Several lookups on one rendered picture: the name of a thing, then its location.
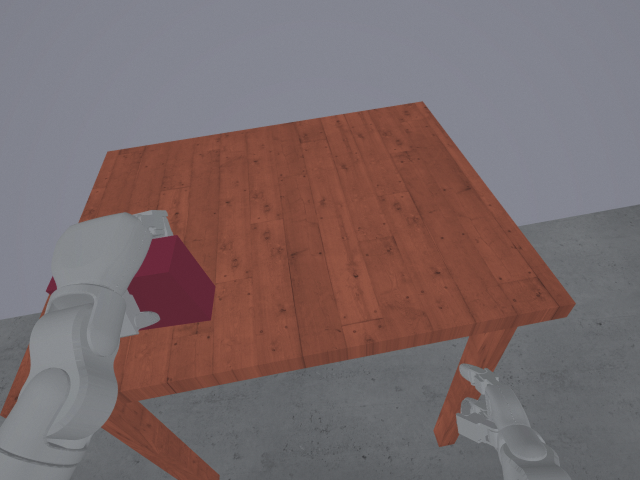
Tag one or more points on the left robot hand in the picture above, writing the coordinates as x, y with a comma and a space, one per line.
108, 251

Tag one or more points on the table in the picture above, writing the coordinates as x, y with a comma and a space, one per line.
327, 239

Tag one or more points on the right robot forearm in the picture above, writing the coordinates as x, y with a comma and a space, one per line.
524, 455

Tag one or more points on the right robot hand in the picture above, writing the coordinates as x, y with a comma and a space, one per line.
481, 422

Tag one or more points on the left robot forearm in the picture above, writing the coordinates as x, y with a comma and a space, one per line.
71, 389

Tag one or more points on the sponge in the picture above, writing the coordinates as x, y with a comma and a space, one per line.
171, 283

